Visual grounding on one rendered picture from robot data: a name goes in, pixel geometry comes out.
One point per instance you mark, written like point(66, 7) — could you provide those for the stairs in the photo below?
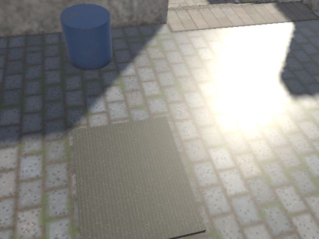
point(218, 5)

